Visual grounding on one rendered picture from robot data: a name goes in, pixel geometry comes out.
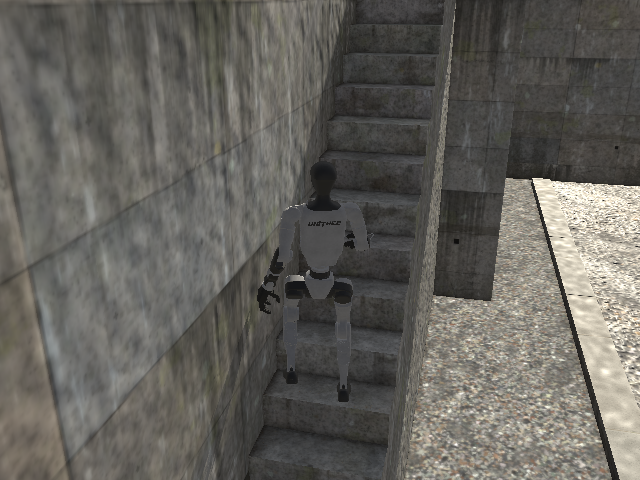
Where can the robot right hand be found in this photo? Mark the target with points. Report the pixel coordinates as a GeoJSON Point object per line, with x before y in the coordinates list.
{"type": "Point", "coordinates": [350, 243]}

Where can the left robot upper arm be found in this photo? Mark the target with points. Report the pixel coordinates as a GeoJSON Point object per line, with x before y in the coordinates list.
{"type": "Point", "coordinates": [289, 216]}

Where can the robot left hand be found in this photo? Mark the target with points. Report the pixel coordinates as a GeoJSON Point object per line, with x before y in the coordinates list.
{"type": "Point", "coordinates": [262, 298]}

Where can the right robot upper arm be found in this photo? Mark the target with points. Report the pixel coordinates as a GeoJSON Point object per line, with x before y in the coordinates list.
{"type": "Point", "coordinates": [355, 216]}

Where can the robot left forearm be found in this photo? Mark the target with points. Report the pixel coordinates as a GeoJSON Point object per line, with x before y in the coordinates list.
{"type": "Point", "coordinates": [273, 272]}

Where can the robot right thigh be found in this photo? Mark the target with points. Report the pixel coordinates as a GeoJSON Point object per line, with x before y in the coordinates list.
{"type": "Point", "coordinates": [343, 294]}

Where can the right robot shin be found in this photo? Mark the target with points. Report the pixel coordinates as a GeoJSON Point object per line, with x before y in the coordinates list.
{"type": "Point", "coordinates": [343, 356]}

